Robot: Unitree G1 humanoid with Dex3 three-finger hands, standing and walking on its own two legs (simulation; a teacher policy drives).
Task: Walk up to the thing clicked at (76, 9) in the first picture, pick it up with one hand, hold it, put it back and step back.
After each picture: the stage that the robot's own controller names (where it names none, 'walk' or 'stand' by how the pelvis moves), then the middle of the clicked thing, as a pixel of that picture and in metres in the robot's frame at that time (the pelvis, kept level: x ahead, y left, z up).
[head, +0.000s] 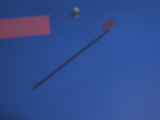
stand; (76, 12) +2.10 +0.06 -0.72
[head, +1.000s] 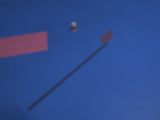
walk; (73, 26) +1.97 +0.22 -0.71
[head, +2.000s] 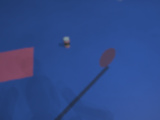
walk; (66, 42) +1.41 +0.27 -0.72
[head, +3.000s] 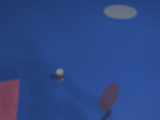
walk; (60, 75) +0.95 +0.25 -0.72
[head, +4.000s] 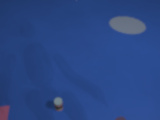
walk; (58, 104) +0.62 +0.20 -0.70
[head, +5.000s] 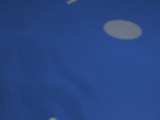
stand; out of the picture +0.45 +0.20 -0.70
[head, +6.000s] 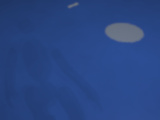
stand; out of the picture +0.42 +0.21 -0.72
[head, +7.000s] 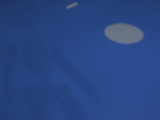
stand; out of the picture +0.39 +0.22 -0.73
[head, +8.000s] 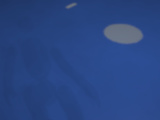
stand; out of the picture +0.39 +0.22 -0.73
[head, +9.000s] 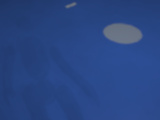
stand; out of the picture +0.38 +0.22 -0.73
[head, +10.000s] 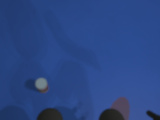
go down; (42, 85) +0.44 +0.21 -0.50
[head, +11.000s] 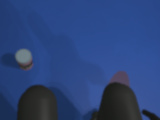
go down; (24, 60) +0.48 +0.23 -0.31
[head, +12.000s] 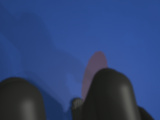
close in; out of the picture +0.46 +0.27 -0.24
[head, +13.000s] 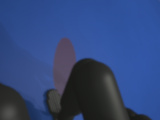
close; out of the picture +0.45 +0.29 -0.23
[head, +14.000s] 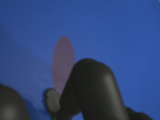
lift; out of the picture +0.44 +0.27 -0.23
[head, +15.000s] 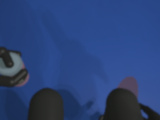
lift; (14, 71) +0.35 +0.24 -0.06
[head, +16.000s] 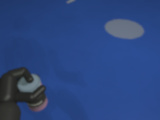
hold; (33, 93) +0.32 +0.17 +0.03
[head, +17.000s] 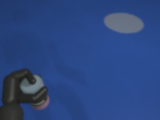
hold; (36, 93) +0.32 +0.17 +0.00
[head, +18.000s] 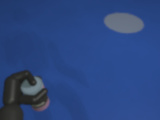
hold; (36, 94) +0.32 +0.17 -0.01
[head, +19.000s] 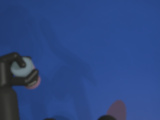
crouch; (27, 74) +0.39 +0.19 -0.07
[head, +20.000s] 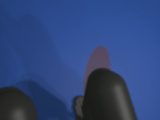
lower; out of the picture +0.49 +0.28 -0.14
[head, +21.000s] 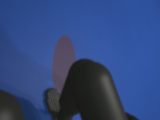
lower; out of the picture +0.44 +0.29 -0.23
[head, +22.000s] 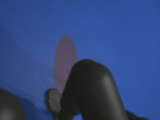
lower; out of the picture +0.44 +0.29 -0.23
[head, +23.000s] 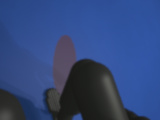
lower; out of the picture +0.44 +0.29 -0.23
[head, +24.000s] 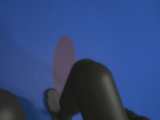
lower; out of the picture +0.44 +0.29 -0.24
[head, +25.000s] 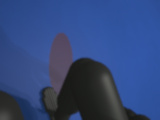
open; out of the picture +0.44 +0.29 -0.23
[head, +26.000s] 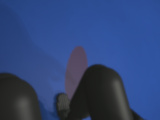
stand; out of the picture +0.44 +0.27 -0.24
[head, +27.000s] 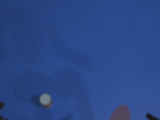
stand; (46, 101) +0.42 +0.20 -0.56
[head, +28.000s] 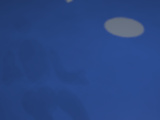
stand; out of the picture +0.39 +0.19 -0.66
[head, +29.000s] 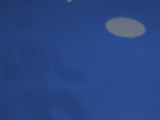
stand; out of the picture +0.39 +0.19 -0.67
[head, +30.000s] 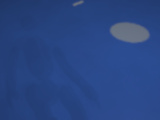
stand; out of the picture +0.39 +0.18 -0.71
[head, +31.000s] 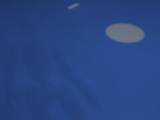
stand; out of the picture +0.39 +0.21 -0.72
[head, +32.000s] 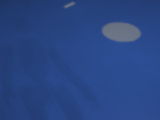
stand; out of the picture +0.37 +0.22 -0.73
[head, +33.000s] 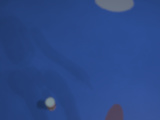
walk; (50, 104) +0.47 +0.19 -0.71
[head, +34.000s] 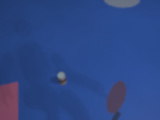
walk; (62, 78) +0.77 +0.24 -0.70
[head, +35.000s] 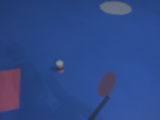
stand; (60, 66) +1.04 +0.21 -0.71
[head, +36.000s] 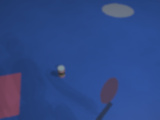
stand; (61, 71) +0.98 +0.19 -0.72
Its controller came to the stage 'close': yes
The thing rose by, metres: 0.70
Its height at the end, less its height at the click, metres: +0.00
